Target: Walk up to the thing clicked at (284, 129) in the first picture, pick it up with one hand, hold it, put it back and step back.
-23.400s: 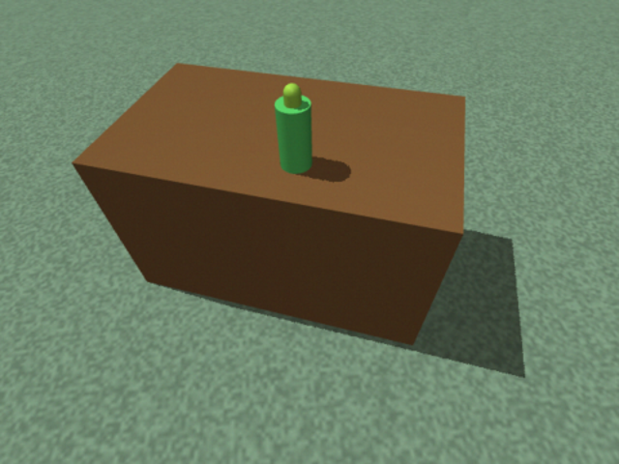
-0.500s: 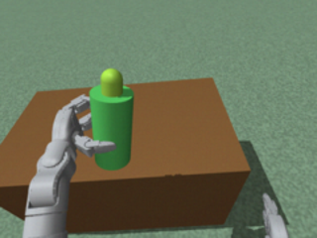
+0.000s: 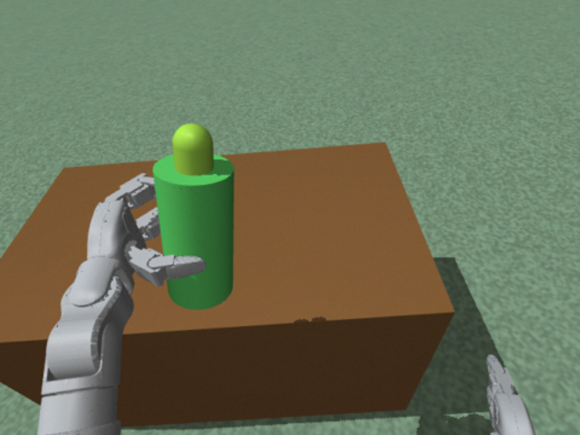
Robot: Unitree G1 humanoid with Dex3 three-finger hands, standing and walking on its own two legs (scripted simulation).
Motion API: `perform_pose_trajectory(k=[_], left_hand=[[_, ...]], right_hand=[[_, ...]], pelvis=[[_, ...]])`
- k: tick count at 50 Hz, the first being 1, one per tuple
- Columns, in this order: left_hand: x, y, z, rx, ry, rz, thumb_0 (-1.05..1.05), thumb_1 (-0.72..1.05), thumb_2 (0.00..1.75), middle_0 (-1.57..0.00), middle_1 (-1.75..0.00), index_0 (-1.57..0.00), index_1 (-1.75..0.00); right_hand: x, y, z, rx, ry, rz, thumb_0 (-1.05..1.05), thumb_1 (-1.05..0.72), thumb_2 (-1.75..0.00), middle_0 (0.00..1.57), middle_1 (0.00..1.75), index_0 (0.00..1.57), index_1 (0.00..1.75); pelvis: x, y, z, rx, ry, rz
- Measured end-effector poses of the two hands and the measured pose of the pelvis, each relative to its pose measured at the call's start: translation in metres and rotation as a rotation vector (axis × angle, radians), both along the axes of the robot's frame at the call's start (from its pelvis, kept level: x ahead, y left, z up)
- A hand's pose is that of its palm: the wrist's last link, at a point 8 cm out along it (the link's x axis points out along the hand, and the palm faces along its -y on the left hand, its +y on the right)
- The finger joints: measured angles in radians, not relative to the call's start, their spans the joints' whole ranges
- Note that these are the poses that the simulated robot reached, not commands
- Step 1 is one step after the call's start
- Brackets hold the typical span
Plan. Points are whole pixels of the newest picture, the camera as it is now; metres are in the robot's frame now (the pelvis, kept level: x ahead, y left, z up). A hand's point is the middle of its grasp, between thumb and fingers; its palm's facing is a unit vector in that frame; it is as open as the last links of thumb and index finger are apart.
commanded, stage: hold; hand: left
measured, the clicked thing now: (197, 217) +0.33 +0.13 +0.19
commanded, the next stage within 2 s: crouch in 1.02 s
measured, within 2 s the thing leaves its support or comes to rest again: neither
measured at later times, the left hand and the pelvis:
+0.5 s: hand (163, 223) +0.34 +0.18 +0.17, palm faces +0.11 -0.99 -0.03, open 11.7 cm; pelvis +0.00 +0.00 +0.00, yaw +0 degrees
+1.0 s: hand (161, 218) +0.34 +0.17 +0.18, palm faces +0.10 -0.99 -0.04, open 11.7 cm; pelvis +0.00 +0.00 +0.00, yaw +0 degrees
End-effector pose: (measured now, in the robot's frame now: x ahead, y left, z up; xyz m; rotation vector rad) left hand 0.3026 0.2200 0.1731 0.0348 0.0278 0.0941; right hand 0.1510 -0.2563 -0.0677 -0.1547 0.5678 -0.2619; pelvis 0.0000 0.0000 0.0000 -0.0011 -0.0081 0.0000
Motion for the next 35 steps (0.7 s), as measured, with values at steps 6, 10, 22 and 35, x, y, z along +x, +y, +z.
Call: perform_pose_trajectory(k=[6,10,22,35], left_hand=[[0.000,0.010,0.008,0.030,-0.027,0.034,-0.01,-0.61,0.70,-0.77,-1.20,-0.73,-1.17],[0.002,0.006,0.012,0.032,-0.026,-0.001,-0.01,-0.61,0.70,-0.77,-1.20,-0.72,-1.18],[0.008,0.002,0.003,-0.027,0.010,-0.011,-0.02,-0.61,0.70,-0.77,-1.20,-0.72,-1.18],[-0.002,0.005,0.002,0.026,-0.008,-0.014,-0.02,-0.61,0.71,-0.77,-1.21,-0.72,-1.18]], right_hand=[[0.001,0.004,-0.003,-0.002,0.013,0.012,-0.01,0.50,-0.07,0.06,0.05,0.05,0.05],[0.005,0.010,-0.004,0.008,0.007,0.025,-0.01,0.50,-0.07,0.06,0.05,0.05,0.05],[-0.005,0.003,0.002,0.000,0.000,-0.001,-0.01,0.50,-0.06,0.06,0.06,0.05,0.05],[0.000,0.010,-0.003,0.005,0.018,0.020,-0.01,0.50,-0.07,0.06,0.05,0.05,0.05]], pelvis=[[-0.002,0.000,0.000,-0.001,-0.002,0.007],[-0.003,0.001,0.000,-0.002,-0.001,0.010],[-0.003,0.003,0.001,0.001,-0.006,0.000],[-0.004,0.005,0.001,-0.005,-0.002,0.003]])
